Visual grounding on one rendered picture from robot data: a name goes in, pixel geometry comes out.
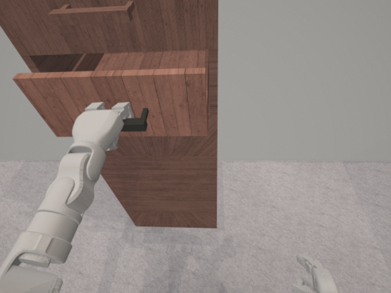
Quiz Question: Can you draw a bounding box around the left robot upper arm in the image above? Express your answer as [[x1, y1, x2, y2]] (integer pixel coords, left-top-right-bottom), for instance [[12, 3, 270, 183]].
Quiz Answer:
[[0, 265, 63, 293]]

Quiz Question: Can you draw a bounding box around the drawer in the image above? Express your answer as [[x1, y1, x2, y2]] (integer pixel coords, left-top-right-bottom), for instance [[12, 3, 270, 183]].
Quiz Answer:
[[13, 49, 209, 137]]

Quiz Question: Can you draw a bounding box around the handle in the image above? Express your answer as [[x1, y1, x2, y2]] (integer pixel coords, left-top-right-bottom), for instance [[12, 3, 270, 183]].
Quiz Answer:
[[121, 108, 149, 132], [48, 5, 133, 26]]

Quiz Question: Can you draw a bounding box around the cabinet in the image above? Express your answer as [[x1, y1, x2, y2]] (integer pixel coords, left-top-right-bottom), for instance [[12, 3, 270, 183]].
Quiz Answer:
[[0, 0, 218, 228]]

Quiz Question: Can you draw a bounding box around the robot left forearm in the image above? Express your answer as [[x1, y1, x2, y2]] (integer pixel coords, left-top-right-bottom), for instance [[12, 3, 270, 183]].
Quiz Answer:
[[0, 142, 106, 282]]

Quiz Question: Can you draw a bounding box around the robot left hand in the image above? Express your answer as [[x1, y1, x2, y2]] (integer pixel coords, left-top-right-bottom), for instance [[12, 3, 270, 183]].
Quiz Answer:
[[72, 102, 134, 152]]

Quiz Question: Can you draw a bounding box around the robot right hand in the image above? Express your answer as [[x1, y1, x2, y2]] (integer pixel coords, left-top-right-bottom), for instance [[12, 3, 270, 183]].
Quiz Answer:
[[293, 254, 340, 293]]

